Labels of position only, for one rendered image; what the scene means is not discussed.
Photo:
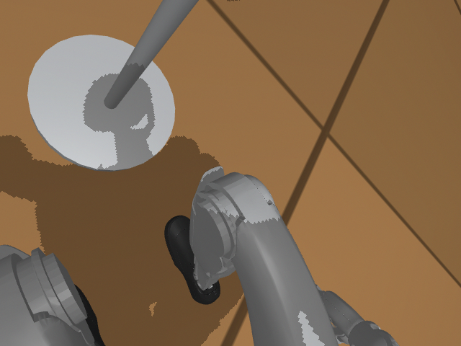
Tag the floor lamp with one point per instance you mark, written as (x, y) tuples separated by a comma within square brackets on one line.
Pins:
[(102, 103)]

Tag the right robot foot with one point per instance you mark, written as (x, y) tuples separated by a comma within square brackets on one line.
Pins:
[(177, 240)]

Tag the left robot foot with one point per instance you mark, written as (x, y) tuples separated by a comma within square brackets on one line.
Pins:
[(91, 319)]

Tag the right robot arm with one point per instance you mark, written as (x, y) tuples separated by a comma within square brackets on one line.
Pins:
[(367, 333)]

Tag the right robot hand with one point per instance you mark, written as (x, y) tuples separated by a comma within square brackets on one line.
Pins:
[(341, 314)]

